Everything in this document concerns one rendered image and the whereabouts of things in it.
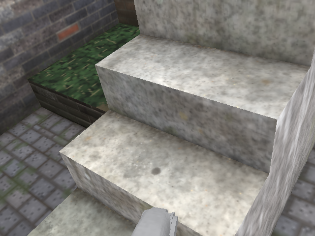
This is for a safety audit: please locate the left robot thigh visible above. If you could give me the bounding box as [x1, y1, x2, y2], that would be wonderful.
[131, 206, 178, 236]

